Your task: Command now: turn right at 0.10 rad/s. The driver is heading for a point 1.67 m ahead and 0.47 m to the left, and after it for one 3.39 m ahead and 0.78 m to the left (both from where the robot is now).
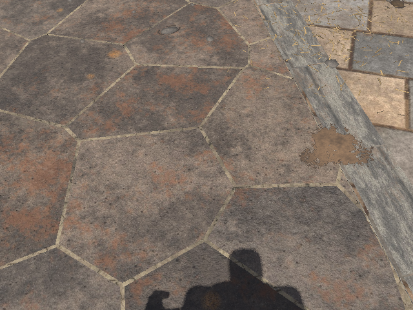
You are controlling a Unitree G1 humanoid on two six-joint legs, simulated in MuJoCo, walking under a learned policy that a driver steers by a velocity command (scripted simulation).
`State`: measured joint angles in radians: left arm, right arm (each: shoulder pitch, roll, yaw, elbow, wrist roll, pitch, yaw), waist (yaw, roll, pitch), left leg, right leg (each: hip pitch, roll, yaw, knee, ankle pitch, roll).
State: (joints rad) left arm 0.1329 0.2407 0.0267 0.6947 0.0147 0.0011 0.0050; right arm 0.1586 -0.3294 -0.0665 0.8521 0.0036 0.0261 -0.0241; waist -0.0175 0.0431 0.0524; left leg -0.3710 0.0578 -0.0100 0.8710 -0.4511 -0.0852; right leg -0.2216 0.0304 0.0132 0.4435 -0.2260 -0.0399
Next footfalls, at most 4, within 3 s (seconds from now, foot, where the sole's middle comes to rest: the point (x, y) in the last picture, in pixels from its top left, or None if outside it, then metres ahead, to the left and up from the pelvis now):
0.12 left None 0.03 0.15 -0.78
1.30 left None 0.42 0.14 -0.78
1.86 right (250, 234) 0.73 -0.09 -0.78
2.40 left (178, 173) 1.01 0.17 -0.78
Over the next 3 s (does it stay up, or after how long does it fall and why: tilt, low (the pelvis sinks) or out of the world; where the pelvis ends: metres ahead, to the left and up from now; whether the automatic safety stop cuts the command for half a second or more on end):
stays up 1.20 0.13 -0.01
